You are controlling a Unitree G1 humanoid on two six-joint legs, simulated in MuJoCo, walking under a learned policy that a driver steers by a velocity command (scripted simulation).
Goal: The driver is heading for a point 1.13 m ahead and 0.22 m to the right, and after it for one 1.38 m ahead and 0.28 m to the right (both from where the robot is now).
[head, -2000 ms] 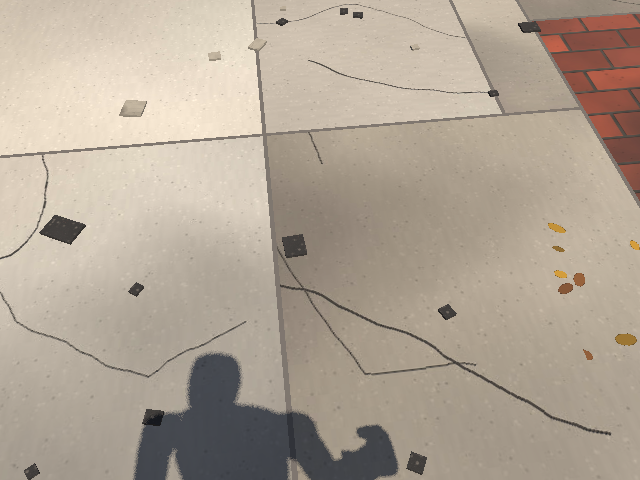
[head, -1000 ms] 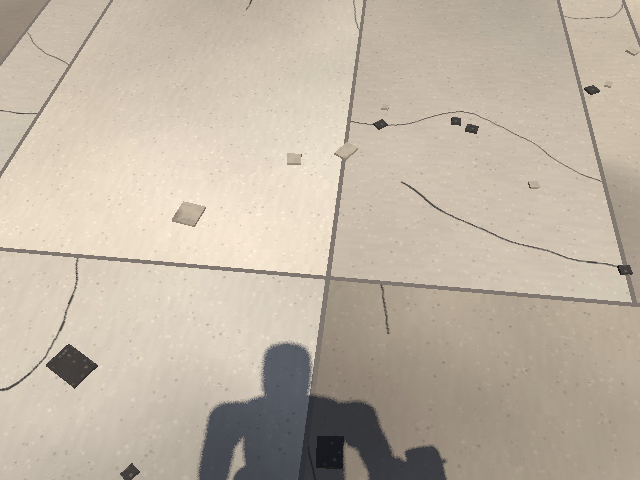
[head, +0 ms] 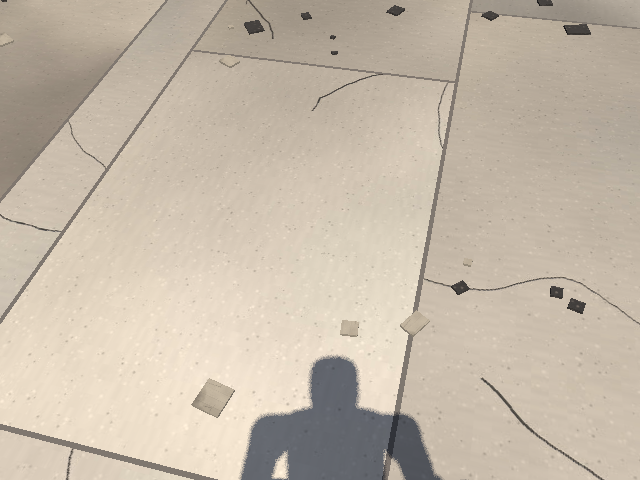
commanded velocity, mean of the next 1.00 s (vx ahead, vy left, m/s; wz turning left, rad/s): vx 0.50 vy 0.00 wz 0.00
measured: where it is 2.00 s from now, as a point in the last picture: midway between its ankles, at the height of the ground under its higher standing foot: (346, 276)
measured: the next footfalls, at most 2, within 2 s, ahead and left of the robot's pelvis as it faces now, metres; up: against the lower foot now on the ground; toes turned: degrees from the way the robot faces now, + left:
left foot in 0.26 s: +0.31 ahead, +0.12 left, +0.00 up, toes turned +4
right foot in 0.82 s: +0.62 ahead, -0.06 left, +0.00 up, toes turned -5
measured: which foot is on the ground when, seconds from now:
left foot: up 0.00-0.24, down 0.26-0.84, up 0.86-1.00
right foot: down 0.00-0.28, up 0.30-0.80, down 0.82-1.00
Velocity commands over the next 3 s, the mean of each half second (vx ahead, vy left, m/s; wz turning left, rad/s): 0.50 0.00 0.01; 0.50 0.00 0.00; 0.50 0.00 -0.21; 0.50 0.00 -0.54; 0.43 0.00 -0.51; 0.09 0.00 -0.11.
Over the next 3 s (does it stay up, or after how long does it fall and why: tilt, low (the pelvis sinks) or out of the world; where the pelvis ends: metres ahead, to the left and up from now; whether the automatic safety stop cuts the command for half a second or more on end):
stays up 1.35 -0.21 0.00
